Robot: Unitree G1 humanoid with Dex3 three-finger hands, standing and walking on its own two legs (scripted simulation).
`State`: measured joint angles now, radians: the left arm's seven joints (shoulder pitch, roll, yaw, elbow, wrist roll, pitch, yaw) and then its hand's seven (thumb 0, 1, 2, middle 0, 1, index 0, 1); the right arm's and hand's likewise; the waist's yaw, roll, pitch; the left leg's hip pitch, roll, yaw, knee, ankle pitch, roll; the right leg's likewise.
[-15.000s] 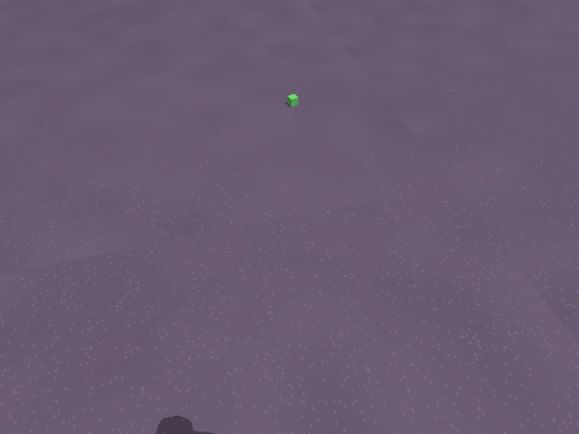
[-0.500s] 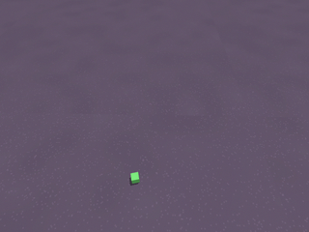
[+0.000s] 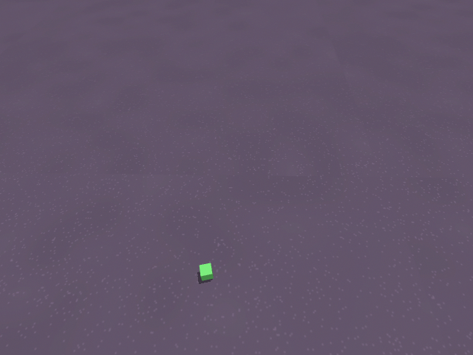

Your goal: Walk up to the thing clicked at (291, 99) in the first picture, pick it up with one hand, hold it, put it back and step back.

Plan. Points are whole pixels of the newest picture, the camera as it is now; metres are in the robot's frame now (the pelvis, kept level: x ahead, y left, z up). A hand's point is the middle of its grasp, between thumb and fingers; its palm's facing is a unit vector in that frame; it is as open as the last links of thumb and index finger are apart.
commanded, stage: stand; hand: left
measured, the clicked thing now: (206, 271) +0.57 +0.20 -0.76
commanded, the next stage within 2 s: walk up in 0.76 s
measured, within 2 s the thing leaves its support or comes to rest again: neither
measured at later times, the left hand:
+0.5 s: hand out of the picture +0.09 +0.25 -0.15, palm faces -0.03 -0.94 -0.34, open 7.4 cm
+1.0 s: hand out of the picture +0.11 +0.25 -0.16, palm faces -0.05 -0.93 -0.36, open 7.4 cm
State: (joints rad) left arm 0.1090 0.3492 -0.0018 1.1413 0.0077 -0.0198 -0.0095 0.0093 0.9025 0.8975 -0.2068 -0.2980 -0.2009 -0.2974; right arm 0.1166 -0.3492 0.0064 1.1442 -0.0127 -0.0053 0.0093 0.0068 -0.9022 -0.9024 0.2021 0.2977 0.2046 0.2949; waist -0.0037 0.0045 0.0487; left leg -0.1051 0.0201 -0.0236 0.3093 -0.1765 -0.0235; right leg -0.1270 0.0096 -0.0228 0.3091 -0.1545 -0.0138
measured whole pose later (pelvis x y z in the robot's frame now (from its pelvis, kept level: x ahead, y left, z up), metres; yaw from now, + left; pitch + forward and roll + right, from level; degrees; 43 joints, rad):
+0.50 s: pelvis +0.01 +0.00 +0.00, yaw +0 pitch -2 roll +0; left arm 0.10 0.35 0.00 1.13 0.01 -0.02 -0.01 0.01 0.90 0.90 -0.21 -0.30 -0.20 -0.30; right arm 0.11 -0.35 0.01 1.13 -0.01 -0.01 0.00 0.01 -0.90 -0.90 0.20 0.30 0.20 0.29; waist 0.00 0.01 0.04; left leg -0.09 0.02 -0.02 0.30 -0.18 -0.02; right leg -0.11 0.01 -0.02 0.31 -0.16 -0.01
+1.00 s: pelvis +0.04 -0.04 -0.01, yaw -2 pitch -2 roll +2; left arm 0.21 0.43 0.10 1.00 0.04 0.02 -0.08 0.01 0.90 0.90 -0.21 -0.30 -0.20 -0.30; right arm 0.29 -0.39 -0.07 1.01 -0.05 -0.05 0.01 0.01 -0.90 -0.90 0.21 0.30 0.21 0.30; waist -0.01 -0.04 0.07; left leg -0.07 0.04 0.00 0.42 -0.32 -0.03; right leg -0.35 -0.05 0.04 0.71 -0.43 -0.03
